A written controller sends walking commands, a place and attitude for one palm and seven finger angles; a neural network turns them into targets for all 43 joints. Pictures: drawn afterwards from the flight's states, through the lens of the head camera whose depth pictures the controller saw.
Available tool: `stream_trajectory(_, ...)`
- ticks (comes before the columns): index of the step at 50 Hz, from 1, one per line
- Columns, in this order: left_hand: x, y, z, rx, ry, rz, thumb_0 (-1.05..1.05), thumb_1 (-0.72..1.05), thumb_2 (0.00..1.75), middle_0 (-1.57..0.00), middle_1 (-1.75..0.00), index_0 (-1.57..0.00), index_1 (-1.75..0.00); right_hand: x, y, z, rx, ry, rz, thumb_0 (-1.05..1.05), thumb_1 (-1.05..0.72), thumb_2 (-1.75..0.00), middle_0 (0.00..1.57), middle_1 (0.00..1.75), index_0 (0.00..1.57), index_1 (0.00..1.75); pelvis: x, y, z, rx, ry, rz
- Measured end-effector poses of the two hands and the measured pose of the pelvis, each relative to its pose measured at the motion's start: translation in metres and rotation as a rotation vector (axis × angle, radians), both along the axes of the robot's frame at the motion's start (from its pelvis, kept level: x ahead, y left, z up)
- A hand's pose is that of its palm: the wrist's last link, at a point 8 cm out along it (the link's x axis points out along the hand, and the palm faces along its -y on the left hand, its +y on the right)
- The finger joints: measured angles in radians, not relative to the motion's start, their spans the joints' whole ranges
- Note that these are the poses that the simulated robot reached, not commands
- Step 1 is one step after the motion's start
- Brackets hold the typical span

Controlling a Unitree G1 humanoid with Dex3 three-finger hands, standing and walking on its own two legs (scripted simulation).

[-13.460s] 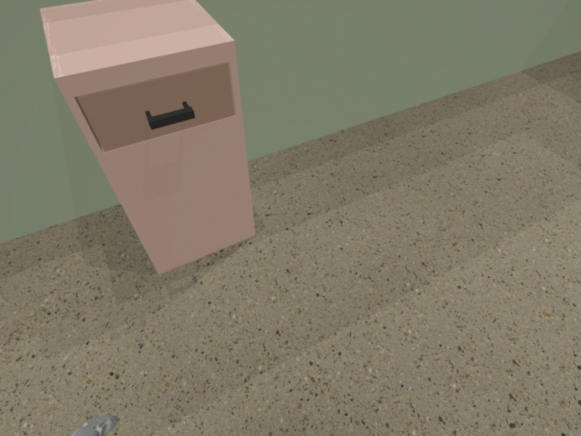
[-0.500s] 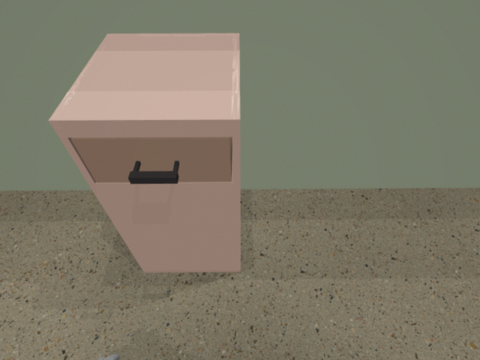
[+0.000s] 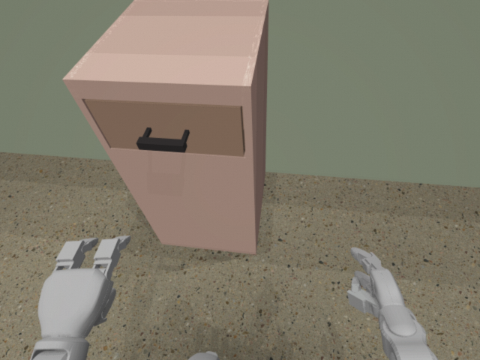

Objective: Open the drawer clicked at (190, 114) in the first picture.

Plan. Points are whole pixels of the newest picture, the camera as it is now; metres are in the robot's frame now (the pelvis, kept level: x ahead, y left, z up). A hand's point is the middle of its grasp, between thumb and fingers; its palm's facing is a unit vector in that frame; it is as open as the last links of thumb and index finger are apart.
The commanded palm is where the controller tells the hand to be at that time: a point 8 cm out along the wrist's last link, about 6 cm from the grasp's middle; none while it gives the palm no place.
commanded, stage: raise the hand with hooked fingers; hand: left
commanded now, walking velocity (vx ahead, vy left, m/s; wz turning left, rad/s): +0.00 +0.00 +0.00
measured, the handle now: (164, 138) +0.56 +0.30 -0.01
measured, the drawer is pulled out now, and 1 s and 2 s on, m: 0.00 0.00 0.00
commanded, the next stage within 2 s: move the hooked fingers above the handle in 1.28 s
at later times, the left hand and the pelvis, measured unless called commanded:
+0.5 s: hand (121, 223) +0.28 +0.25 +0.08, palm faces +0.15 -0.07 -0.99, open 12.7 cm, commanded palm +0.25 +0.25 +0.14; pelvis -0.01 +0.03 +0.03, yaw -7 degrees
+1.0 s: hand (97, 165) +0.35 +0.29 +0.14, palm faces +0.07 -0.06 -1.00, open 13.9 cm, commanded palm +0.31 +0.29 +0.18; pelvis +0.00 +0.09 +0.05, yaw -6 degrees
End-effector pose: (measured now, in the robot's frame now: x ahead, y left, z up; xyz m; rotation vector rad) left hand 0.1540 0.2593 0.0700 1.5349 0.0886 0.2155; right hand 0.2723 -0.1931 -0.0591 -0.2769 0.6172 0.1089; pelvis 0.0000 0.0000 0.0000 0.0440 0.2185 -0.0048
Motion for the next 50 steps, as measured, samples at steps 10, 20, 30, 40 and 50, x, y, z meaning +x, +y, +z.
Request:
stream_trajectory(10, 0.074, -0.025, 0.035, -0.035, 0.094, -0.01, 0.0, 0.13, 0.57, -0.27, -0.79, -0.27, -0.79, -0.104, -0.018, -0.031, 0.113, 0.242, -0.215, 0.02, -0.9, -0.9, 0.2, 0.3, 0.2, 0.3, -0.003, -0.002, 0.022, 0.029, -0.049, -0.105)
stream_trajectory(20, 0.083, -0.03, 0.047, -0.021, 0.014, -0.183, 0.0, -0.1, 0.47, -0.3, -0.94, -0.29, -0.94, -0.17, -0.077, -0.027, -0.057, 0.306, -0.408, 0.02, -0.9, -0.9, 0.2, 0.3, 0.2, 0.3, -0.009, 0.013, 0.029, 0.001, -0.052, -0.125)
stream_trajectory(30, 0.11, -0.007, 0.069, -0.06, -0.034, -0.072, 0.0, -0.33, 0.37, -0.31, -1.09, -0.3, -1.09, -0.132, -0.038, 0.001, 0.012, 0.155, -0.418, 0.02, -0.91, -0.9, 0.19, 0.3, 0.2, 0.3, -0.012, 0.041, 0.038, -0.019, -0.118, -0.127)
stream_trajectory(40, 0.136, 0.009, 0.102, -0.038, -0.043, -0.145, 0.0, -0.47, 0.31, -0.32, -1.18, -0.32, -1.18, -0.09, 0.035, 0.034, 0.068, 0.046, -0.29, 0.01, -0.9, -0.9, 0.2, 0.3, 0.2, 0.3, -0.008, 0.068, 0.047, -0.041, -0.186, -0.12)
stream_trajectory(50, 0.167, 0.037, 0.119, -0.031, 0.013, -0.123, 0.0, -0.49, 0.3, -0.32, -1.2, -0.31, -1.2, -0.103, 0.059, 0.022, 0.064, 0.166, -0.26, 0.01, -0.9, -0.9, 0.2, 0.3, 0.2, 0.3, 0.001, 0.085, 0.053, -0.054, -0.191, -0.106)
